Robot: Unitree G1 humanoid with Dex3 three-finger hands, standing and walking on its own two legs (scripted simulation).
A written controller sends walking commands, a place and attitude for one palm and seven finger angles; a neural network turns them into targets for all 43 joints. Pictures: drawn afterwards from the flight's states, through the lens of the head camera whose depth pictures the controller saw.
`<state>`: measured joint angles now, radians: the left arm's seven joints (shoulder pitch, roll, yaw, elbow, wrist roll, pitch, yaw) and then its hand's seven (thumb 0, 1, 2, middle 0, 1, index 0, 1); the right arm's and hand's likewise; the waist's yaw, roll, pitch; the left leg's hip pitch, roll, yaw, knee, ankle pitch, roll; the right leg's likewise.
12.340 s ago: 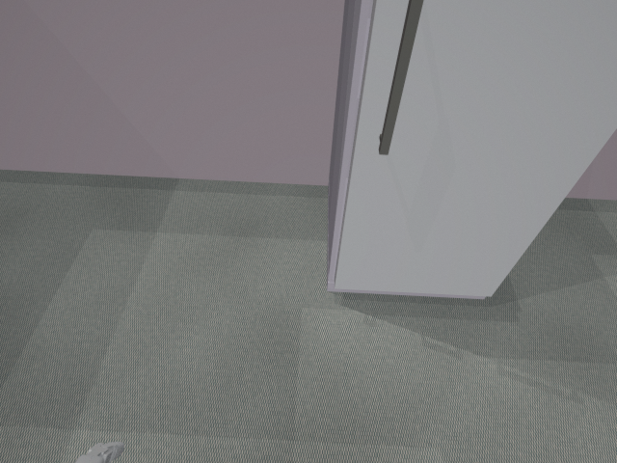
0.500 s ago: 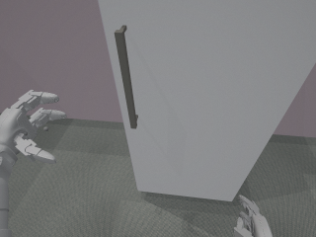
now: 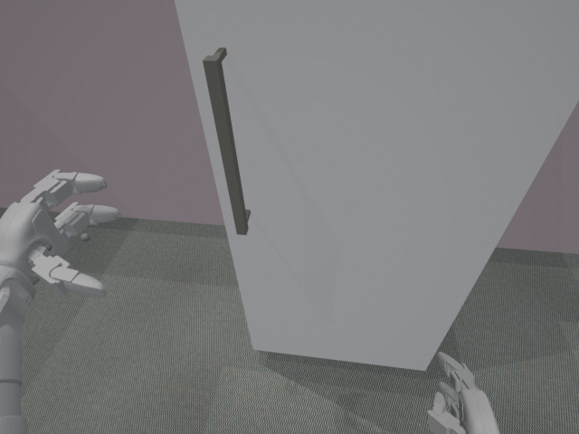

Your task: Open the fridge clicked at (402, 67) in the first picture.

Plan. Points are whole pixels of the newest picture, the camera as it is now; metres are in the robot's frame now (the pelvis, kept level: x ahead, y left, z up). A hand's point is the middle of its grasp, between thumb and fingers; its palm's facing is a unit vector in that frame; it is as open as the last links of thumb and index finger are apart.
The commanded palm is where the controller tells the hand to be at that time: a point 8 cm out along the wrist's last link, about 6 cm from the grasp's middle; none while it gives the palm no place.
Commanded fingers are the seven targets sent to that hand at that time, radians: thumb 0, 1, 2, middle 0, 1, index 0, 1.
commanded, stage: move the hooked fingers beside the handle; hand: left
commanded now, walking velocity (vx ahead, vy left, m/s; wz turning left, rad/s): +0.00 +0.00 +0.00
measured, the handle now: (233, 155) +0.52 +0.16 +0.14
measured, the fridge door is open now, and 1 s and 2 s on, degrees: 0 0 0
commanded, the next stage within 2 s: none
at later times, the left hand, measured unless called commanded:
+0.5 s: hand (123, 205) +0.34 +0.27 +0.17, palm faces +0.04 -1.00 -0.04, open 14.0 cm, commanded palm +0.32 +0.31 +0.18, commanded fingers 0.00 -0.50 0.30 -0.30 -1.20 -0.30 -1.20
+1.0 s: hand (155, 184) +0.39 +0.24 +0.17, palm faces +0.02 -1.00 -0.02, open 14.0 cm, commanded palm +0.37 +0.29 +0.17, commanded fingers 0.00 -0.50 0.30 -0.30 -1.20 -0.30 -1.20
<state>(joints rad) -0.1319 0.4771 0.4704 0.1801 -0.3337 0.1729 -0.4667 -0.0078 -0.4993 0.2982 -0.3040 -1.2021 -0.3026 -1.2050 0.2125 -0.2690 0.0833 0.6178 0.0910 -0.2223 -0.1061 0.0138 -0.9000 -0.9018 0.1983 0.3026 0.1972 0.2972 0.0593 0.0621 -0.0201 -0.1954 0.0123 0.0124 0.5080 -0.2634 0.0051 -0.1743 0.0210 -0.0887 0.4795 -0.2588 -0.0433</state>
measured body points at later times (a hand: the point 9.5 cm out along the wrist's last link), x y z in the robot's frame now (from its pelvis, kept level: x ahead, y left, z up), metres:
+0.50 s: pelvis +0.00 +0.01 +0.00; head -0.01 -0.01 +0.45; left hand +0.33 +0.32 +0.18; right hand +0.17 -0.23 -0.08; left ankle +0.01 +0.12 -0.74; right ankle +0.00 -0.09 -0.74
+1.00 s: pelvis +0.01 +0.01 +0.00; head +0.01 +0.00 +0.45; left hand +0.38 +0.30 +0.17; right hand +0.16 -0.23 -0.09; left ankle +0.01 +0.12 -0.74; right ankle +0.00 -0.09 -0.74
